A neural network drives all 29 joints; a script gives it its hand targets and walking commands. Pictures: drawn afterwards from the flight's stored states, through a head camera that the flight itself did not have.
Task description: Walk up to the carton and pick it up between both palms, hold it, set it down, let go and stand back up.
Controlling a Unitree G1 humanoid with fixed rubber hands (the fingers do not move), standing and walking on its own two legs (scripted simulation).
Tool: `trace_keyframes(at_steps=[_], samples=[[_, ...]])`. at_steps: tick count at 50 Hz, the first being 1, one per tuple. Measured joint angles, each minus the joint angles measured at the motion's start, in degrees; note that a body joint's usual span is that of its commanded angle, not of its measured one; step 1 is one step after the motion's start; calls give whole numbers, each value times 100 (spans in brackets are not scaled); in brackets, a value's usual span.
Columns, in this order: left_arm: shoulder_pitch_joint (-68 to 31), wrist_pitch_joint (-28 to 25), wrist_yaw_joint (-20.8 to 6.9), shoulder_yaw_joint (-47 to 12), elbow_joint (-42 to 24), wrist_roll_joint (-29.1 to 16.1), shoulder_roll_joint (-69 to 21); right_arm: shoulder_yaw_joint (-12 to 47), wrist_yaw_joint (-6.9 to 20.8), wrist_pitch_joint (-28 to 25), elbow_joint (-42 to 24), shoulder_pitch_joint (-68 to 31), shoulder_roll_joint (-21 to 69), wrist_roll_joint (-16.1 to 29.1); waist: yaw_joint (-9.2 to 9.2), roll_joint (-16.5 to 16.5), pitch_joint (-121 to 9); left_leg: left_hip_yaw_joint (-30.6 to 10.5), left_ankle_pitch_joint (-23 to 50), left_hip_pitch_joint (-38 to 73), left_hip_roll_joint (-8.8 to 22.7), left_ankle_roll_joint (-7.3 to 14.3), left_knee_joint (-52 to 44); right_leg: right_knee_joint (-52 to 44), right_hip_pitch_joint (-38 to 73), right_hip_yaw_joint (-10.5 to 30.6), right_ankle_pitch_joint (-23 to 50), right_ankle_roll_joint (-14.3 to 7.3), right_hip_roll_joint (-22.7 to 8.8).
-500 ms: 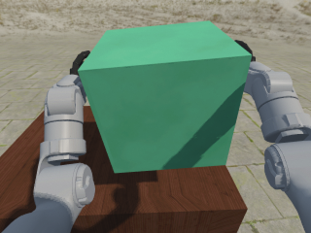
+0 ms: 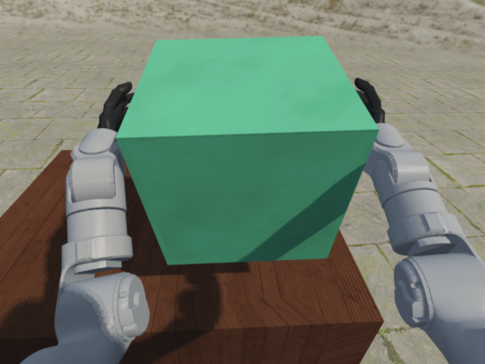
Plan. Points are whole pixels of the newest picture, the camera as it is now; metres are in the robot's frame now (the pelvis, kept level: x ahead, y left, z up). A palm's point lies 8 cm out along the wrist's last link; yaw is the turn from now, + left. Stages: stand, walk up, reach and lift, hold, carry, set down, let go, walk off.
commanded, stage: set down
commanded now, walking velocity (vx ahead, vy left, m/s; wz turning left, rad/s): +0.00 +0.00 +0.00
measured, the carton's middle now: (244, 152) +0.43 +0.00 +0.22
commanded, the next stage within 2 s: none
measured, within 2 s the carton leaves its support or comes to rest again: neither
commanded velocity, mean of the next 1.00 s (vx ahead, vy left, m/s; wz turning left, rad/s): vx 0.00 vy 0.00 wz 0.00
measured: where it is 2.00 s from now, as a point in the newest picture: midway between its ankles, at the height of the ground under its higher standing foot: outside the picture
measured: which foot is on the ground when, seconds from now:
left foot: down 0.00-1.00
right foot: down 0.00-1.00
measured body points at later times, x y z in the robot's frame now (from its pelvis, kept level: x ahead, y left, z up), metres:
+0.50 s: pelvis -0.01 +0.02 +0.00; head -0.07 +0.06 +0.44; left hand +0.41 +0.21 +0.25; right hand +0.38 -0.18 +0.25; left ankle +0.02 +0.14 -0.75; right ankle -0.03 -0.12 -0.75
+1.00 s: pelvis +0.01 +0.01 +0.00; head -0.04 +0.05 +0.45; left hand +0.43 +0.19 +0.22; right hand +0.39 -0.20 +0.20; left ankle +0.02 +0.14 -0.75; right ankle -0.03 -0.12 -0.75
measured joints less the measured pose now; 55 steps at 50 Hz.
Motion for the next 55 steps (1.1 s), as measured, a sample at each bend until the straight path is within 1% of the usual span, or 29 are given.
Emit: trace_keyframes(at_steps=[5,10,19,26,34,40,47,55], samples=[[173,-204,45,-17,-152,-87,-85,-103,-9,-256,-329,411,105,-67,-17,-2,167,-45,9,-48,-24,18,54,8,-6,-64,12,19,-21],[128,-406,68,-21,19,-146,-101,-297,48,-409,-443,596,219,-256,12,9,229,-22,34,-87,-50,48,63,47,-62,-62,21,49,-52],[-254,-745,40,-3,733,-114,-3,-718,140,-623,-159,494,389,-709,58,-49,269,74,107,-111,-102,112,-13,74,-155,-6,55,110,-121],[-319,-957,45,-101,1073,-103,64,-863,163,-820,46,537,469,-832,36,-112,289,114,109,-131,-129,150,-24,4,-151,-2,90,148,-159],[-258,-1172,150,-317,1285,-207,95,-898,164,-1014,108,702,480,-826,30,-111,332,135,82,-195,-115,154,3,-65,-175,-19,118,153,-156],[-213,-1339,173,-350,1429,-274,91,-851,120,-1069,49,816,483,-854,26,-58,338,149,55,-235,-83,135,9,-91,-205,-28,115,131,-131],[-127,-1513,93,-210,1550,-283,64,-766,12,-1071,-97,967,546,-949,-2,-3,332,162,-2,-237,-63,120,26,-71,-211,-40,60,112,-117],[8,-1605,-12,-114,1511,-255,42,-752,-77,-1115,-277,1181,673,-1058,-30,0,364,174,-81,-216,-88,137,76,-28,-182,-58,-21,129,-146]])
